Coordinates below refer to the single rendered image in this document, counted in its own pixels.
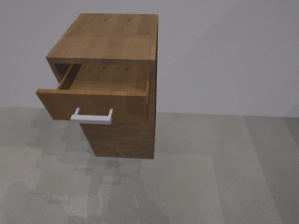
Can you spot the drawer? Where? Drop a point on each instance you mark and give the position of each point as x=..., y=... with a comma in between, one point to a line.
x=97, y=88

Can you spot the handle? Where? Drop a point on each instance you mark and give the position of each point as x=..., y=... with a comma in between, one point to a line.
x=92, y=119

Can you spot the cabinet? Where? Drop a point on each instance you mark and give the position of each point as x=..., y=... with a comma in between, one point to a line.
x=113, y=39

